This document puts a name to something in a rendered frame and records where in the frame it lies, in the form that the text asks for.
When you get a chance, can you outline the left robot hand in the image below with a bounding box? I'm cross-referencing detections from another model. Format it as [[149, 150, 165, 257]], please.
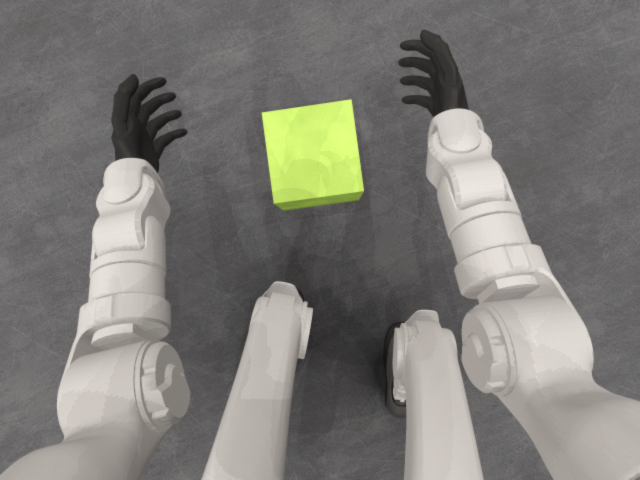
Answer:
[[111, 74, 187, 173]]

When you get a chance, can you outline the right robot hand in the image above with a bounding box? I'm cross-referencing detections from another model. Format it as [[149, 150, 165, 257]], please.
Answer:
[[398, 30, 469, 117]]

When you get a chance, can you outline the right robot shin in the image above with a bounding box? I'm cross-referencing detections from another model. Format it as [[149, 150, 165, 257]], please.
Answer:
[[393, 310, 458, 400]]

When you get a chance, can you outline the right robot forearm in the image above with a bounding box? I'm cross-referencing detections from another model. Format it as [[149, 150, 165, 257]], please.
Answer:
[[426, 108, 594, 369]]

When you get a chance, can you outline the left robot thigh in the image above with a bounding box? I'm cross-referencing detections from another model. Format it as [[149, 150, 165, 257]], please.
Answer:
[[201, 292, 313, 480]]

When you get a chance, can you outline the carton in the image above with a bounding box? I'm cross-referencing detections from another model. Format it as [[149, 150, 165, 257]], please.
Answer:
[[262, 99, 364, 211]]

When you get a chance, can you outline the right robot upper arm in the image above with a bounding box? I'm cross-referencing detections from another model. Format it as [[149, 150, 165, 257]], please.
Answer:
[[461, 295, 640, 480]]

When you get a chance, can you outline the left robot forearm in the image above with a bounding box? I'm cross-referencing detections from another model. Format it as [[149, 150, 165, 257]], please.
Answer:
[[57, 158, 171, 434]]

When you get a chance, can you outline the left robot upper arm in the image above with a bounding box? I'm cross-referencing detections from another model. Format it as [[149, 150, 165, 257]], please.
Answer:
[[0, 340, 190, 480]]

